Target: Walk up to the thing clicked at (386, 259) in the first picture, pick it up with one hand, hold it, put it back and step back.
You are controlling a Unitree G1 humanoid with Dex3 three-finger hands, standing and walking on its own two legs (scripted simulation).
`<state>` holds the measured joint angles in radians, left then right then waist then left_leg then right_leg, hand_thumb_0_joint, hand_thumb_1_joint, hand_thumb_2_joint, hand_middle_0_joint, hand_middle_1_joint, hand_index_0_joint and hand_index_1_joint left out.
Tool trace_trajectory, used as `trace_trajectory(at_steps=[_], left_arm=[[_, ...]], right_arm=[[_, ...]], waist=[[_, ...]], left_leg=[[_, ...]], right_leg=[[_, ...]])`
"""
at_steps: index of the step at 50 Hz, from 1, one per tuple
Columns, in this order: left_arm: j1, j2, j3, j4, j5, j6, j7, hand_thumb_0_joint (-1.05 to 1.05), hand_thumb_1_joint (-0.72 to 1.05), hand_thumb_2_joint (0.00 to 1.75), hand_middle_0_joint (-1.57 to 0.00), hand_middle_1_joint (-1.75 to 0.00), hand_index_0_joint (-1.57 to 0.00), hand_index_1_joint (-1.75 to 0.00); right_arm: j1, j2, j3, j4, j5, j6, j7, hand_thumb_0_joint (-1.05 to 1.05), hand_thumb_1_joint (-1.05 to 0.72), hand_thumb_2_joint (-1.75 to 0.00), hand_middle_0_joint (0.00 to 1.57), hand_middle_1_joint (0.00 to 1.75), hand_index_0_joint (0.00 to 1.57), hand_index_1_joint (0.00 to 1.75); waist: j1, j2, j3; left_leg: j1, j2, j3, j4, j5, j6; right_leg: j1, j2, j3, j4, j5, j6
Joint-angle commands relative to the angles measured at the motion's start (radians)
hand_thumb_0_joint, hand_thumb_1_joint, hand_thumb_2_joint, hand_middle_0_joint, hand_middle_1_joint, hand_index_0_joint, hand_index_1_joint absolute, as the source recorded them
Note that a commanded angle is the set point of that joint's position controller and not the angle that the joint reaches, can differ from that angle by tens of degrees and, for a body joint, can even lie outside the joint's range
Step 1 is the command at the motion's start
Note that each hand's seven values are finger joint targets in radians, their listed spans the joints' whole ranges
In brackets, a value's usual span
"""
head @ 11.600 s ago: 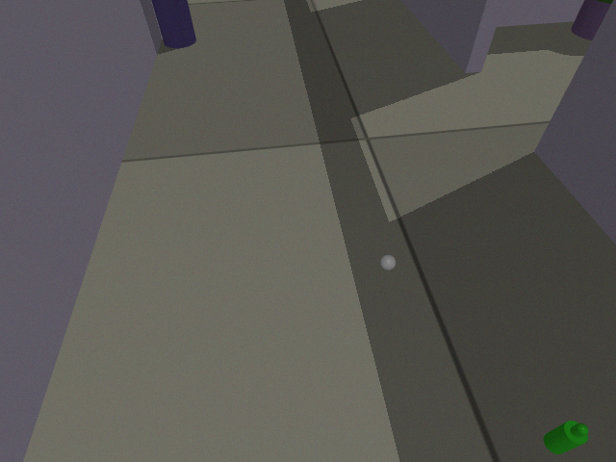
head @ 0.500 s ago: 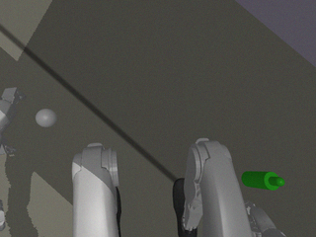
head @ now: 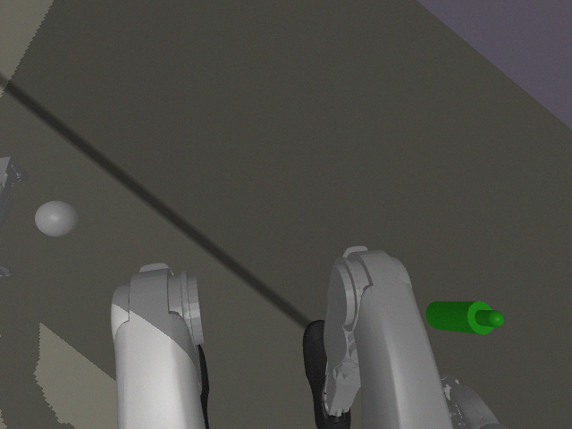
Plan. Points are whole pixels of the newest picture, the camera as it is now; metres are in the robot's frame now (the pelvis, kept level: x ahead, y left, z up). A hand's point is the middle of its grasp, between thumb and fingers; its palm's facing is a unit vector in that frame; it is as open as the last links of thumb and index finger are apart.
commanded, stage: approach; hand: left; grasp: from above
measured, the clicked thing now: (57, 218) +0.42 +0.37 -0.28
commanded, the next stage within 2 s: close in in 0.44 s
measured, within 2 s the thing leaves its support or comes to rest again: neither
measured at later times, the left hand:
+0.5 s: hand (46, 165) +0.46 +0.33 -0.14, palm faces -0.31 -0.04 -0.95, open 14.1 cm
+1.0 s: hand (44, 226) +0.39 +0.35 -0.21, palm faces -0.43 -0.17 -0.88, open 14.1 cm
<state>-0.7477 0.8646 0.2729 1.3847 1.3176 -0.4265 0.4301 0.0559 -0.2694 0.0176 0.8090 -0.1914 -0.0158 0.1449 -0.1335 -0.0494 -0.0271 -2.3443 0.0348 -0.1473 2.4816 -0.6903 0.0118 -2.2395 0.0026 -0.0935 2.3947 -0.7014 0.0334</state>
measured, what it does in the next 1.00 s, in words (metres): stands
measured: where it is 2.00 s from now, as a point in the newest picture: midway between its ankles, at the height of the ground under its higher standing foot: (261, 409)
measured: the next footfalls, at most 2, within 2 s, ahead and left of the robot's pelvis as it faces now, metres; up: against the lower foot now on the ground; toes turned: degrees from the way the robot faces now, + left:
none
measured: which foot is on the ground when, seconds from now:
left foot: down 0.00-1.00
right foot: down 0.00-1.00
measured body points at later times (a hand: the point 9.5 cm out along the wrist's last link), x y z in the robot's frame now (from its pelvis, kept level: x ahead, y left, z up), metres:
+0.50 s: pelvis +0.00 +0.00 +0.00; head +0.23 +0.07 +0.38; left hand +0.47 +0.33 -0.09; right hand +0.08 -0.28 -0.10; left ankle +0.07 +0.12 -0.28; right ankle +0.10 -0.12 -0.28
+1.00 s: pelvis -0.01 +0.01 -0.01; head +0.22 +0.13 +0.36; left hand +0.41 +0.36 -0.16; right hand +0.09 -0.28 -0.09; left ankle +0.07 +0.13 -0.28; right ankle +0.10 -0.12 -0.28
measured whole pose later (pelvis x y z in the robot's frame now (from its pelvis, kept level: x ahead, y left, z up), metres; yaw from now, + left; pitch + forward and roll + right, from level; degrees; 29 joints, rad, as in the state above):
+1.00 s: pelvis -0.01 +0.01 -0.01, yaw -2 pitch +27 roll -11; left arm -0.83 0.94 0.22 1.51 1.39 -0.51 0.52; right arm 0.04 -0.30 0.13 0.77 -0.23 -0.01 0.15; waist -0.21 -0.13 0.05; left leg -2.34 0.04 -0.18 2.54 -0.69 0.02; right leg -2.21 0.02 -0.12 2.41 -0.68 0.04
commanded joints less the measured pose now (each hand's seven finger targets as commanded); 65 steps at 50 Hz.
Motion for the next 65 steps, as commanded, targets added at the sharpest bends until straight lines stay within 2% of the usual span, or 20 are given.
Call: trace_trajectory(at_steps=[1, 10, 15, 18, 22, 24, 27, 31, 35, 39, 42, 43, 46, 50, 55, 60, 61, 62, 63, 65], left_arm=[[-0.203, 0.299, 0.023, -0.112, -0.025, 0.001, 0.033, 0.00, -0.51, 0.97, -0.06, -1.03, -0.07, -1.02], [-0.379, 0.211, -0.078, -0.084, 0.004, -0.009, 0.098, 0.00, -0.52, 0.97, -0.06, -1.05, -0.08, -1.03], [-0.424, 0.260, -0.029, -0.158, 0.007, 0.081, 0.177, 0.00, -0.54, 0.98, -0.06, -1.04, -0.07, -1.03], [-0.485, 0.302, -0.007, -0.142, 0.008, 0.165, 0.183, 0.00, -0.56, 1.00, -0.06, -1.03, -0.06, -1.03], [-0.437, 0.266, -0.052, -0.031, -0.011, 0.265, 0.117, 0.00, -0.57, 1.00, -0.06, -1.03, -0.06, -1.03], [-0.401, 0.255, -0.080, 0.017, -0.040, 0.295, 0.060, 0.00, -0.56, 0.99, -0.06, -1.04, -0.07, -1.04], [-0.301, 0.268, -0.090, 0.035, -0.107, 0.303, -0.045, 0.00, -0.51, 0.95, -0.07, -1.06, -0.09, -1.04], [-0.300, 0.270, -0.115, -0.001, -0.145, 0.253, -0.177, 0.00, -0.48, 0.90, -0.06, -1.09, -0.10, -1.04], [-0.345, 0.300, -0.084, -0.075, -0.187, 0.108, -0.205, 0.00, -0.48, 0.90, -0.07, -1.09, -0.11, -1.04], [-0.358, 0.376, -0.012, -0.144, -0.144, -0.067, -0.144, 0.00, -0.52, 0.95, -0.07, -1.03, -0.08, -1.02], [-0.344, 0.338, -0.036, -0.055, -0.052, -0.125, -0.045, 0.00, -0.52, 0.96, -0.06, -1.01, -0.07, -1.00], [-0.337, 0.315, -0.046, -0.030, -0.028, -0.131, 0.000, 0.00, -0.53, 0.97, -0.06, -1.00, -0.06, -0.99], [-0.365, 0.360, 0.000, -0.018, 0.035, -0.119, 0.124, 0.00, -0.52, 0.98, -0.06, -0.96, -0.06, -0.96], [-0.419, 0.345, -0.019, 0.005, 0.104, -0.043, 0.242, 0.00, -0.52, 1.00, -0.06, -0.95, -0.05, -0.95], [-0.453, 0.300, -0.072, 0.103, 0.094, 0.108, 0.320, 0.00, -0.52, 0.97, -0.06, -0.96, -0.05, -0.96], [-0.493, 0.294, -0.114, 0.215, 0.049, 0.200, 0.257, 0.00, -0.52, 0.97, -0.05, -0.98, -0.06, -0.98], [-0.484, 0.307, -0.111, 0.228, 0.041, 0.210, 0.239, 0.00, -0.53, 0.98, -0.05, -0.99, -0.05, -0.99], [-0.498, 0.368, -0.058, 0.181, 0.029, 0.209, 0.223, 0.00, -0.51, 0.96, -0.05, -1.00, -0.06, -0.99], [-0.454, 0.391, -0.042, 0.206, 0.029, 0.217, 0.203, 0.00, -0.52, 0.97, -0.05, -1.00, -0.06, -0.99], [-0.385, 0.369, -0.031, 0.227, -0.013, 0.215, 0.162, 0.00, -0.51, 0.95, -0.05, -1.01, -0.06, -1.00]], right_arm=[[0.159, -0.250, -0.077, -0.017, -0.005, -0.005, -0.009, 0.00, -0.89, -0.89, 0.20, 0.30, 0.20, 0.30], [0.192, -0.255, -0.055, 0.003, -0.016, -0.031, -0.007, 0.00, -0.90, -0.90, 0.20, 0.30, 0.20, 0.30], [0.194, -0.269, -0.065, -0.015, -0.003, -0.044, -0.014, 0.00, -0.90, -0.90, 0.20, 0.30, 0.20, 0.30], [0.187, -0.267, -0.062, -0.036, 0.014, -0.044, -0.015, 0.00, -0.91, -0.90, 0.20, 0.30, 0.20, 0.30], [0.210, -0.256, -0.039, -0.048, 0.030, -0.041, -0.014, 0.00, -0.91, -0.90, 0.20, 0.30, 0.20, 0.30], [0.220, -0.258, -0.035, -0.058, 0.044, -0.042, -0.017, 0.00, -0.91, -0.90, 0.20, 0.30, 0.20, 0.30], [0.215, -0.254, -0.027, -0.080, 0.059, -0.038, -0.015, 0.00, -0.91, -0.90, 0.20, 0.30, 0.20, 0.30], [0.239, -0.268, -0.012, -0.087, 0.059, -0.020, -0.020, 0.00, -0.90, -0.90, 0.20, 0.30, 0.20, 0.30], [0.243, -0.273, 0.017, -0.085, 0.042, -0.011, -0.023, 0.00, -0.90, -0.90, 0.20, 0.30, 0.20, 0.30], [0.230, -0.275, 0.026, -0.082, 0.007, -0.003, -0.025, 0.00, -0.90, -0.90, 0.20, 0.30, 0.20, 0.30], [0.194, -0.282, 0.042, -0.064, -0.013, 0.013, -0.020, 0.00, -0.89, -0.90, 0.20, 0.30, 0.20, 0.30], [0.177, -0.287, 0.041, -0.065, -0.015, 0.016, -0.018, 0.00, -0.89, -0.90, 0.20, 0.30, 0.20, 0.30], [0.145, -0.313, 0.030, -0.052, -0.037, 0.012, -0.015, 0.00, -0.88, -0.89, 0.20, 0.30, 0.20, 0.30], [0.115, -0.317, 0.016, -0.026, -0.075, -0.009, -0.003, 0.00, -0.88, -0.89, 0.20, 0.30, 0.20, 0.30], [0.080, -0.309, 0.016, -0.012, -0.076, -0.052, 0.017, 0.00, -0.88, -0.90, 0.20, 0.30, 0.20, 0.30], [0.105, -0.319, 0.039, -0.019, -0.068, -0.102, 0.038, 0.00, -0.89, -0.90, 0.20, 0.30, 0.20, 0.30], [0.114, -0.317, 0.049, -0.027, -0.065, -0.109, 0.042, 0.00, -0.89, -0.90, 0.20, 0.30, 0.20, 0.30], [0.113, -0.330, 0.042, -0.052, -0.070, -0.122, 0.047, 0.00, -0.89, -0.90, 0.20, 0.30, 0.20, 0.30], [0.132, -0.328, 0.046, -0.052, -0.065, -0.126, 0.049, 0.00, -0.89, -0.90, 0.20, 0.30, 0.20, 0.30], [0.134, -0.316, 0.050, -0.065, -0.067, -0.132, 0.052, 0.00, -0.89, -0.90, 0.20, 0.30, 0.20, 0.30]], waist=[[0.016, 0.289, -0.642], [-0.075, 0.309, -0.613], [-0.052, 0.436, -0.704], [-0.047, 0.468, -0.736], [-0.048, 0.375, -0.681], [-0.057, 0.314, -0.634], [-0.038, 0.219, -0.614], [-0.075, 0.134, -0.587], [-0.095, 0.113, -0.571], [-0.064, 0.244, -0.624], [-0.087, 0.315, -0.576], [-0.092, 0.342, -0.556], [-0.094, 0.406, -0.554], [-0.112, 0.484, -0.567], [-0.127, 0.503, -0.537], [-0.160, 0.442, -0.471], [-0.159, 0.439, -0.466], [-0.158, 0.410, -0.489], [-0.146, 0.415, -0.486], [-0.137, 0.378, -0.509]], left_leg=[[0.562, -0.028, 0.081, -0.261, 0.198, 0.017], [0.551, -0.017, 0.065, -0.235, 0.175, 0.012], [0.636, -0.013, 0.080, -0.278, 0.193, 0.001], [0.645, -0.008, 0.087, -0.290, 0.188, -0.004], [0.548, -0.016, 0.106, -0.287, 0.183, 0.018], [0.503, -0.022, 0.103, -0.292, 0.177, 0.029], [0.429, -0.030, 0.104, -0.291, 0.166, 0.047], [0.366, -0.034, 0.105, -0.275, 0.175, 0.057], [0.352, -0.029, 0.087, -0.236, 0.154, 0.048], [0.459, -0.020, 0.079, -0.213, 0.171, 0.021], [0.541, -0.010, 0.052, -0.222, 0.168, 0.006], [0.562, -0.008, 0.044, -0.228, 0.163, 0.002], [0.632, 0.001, 0.023, -0.256, 0.169, -0.010], [0.676, 0.006, 0.015, -0.265, 0.182, -0.028], [0.580, -0.002, 0.039, -0.245, 0.125, -0.025], [0.508, 0.000, 0.022, -0.225, 0.097, -0.005], [0.496, -0.001, 0.029, -0.211, 0.115, 0.002], [0.503, -0.003, 0.020, -0.200, 0.133, 0.007], [0.491, -0.006, 0.024, -0.202, 0.143, 0.009], [0.480, -0.008, 0.025, -0.201, 0.157, 0.013]], right_leg=[[0.226, 0.046, -0.075, -0.228, 0.196, -0.060], [0.196, 0.050, -0.083, -0.225, 0.193, -0.055], [0.200, 0.042, -0.088, -0.201, 0.209, -0.052], [0.179, 0.044, -0.077, -0.207, 0.220, -0.070], [0.229, 0.043, -0.059, -0.257, 0.235, -0.070], [0.261, 0.042, -0.055, -0.271, 0.236, -0.066], [0.353, 0.040, -0.044, -0.289, 0.228, -0.055], [0.436, 0.043, -0.035, -0.308, 0.249, -0.041], [0.443, 0.050, -0.042, -0.311, 0.220, -0.039], [0.420, 0.061, -0.043, -0.290, 0.199, -0.053], [0.302, 0.069, -0.081, -0.250, 0.175, -0.064], [0.265, 0.068, -0.093, -0.237, 0.167, -0.066], [0.165, 0.069, -0.134, -0.183, 0.161, -0.068], [0.098, 0.068, -0.155, -0.137, 0.184, -0.064], [0.080, 0.072, -0.143, -0.132, 0.171, -0.067], [0.073, 0.061, -0.142, -0.142, 0.179, -0.051], [0.101, 0.062, -0.137, -0.148, 0.195, -0.047], [0.125, 0.054, -0.141, -0.134, 0.215, -0.040], [0.146, 0.054, -0.134, -0.130, 0.216, -0.044], [0.198, 0.057, -0.135, -0.143, 0.222, -0.041]])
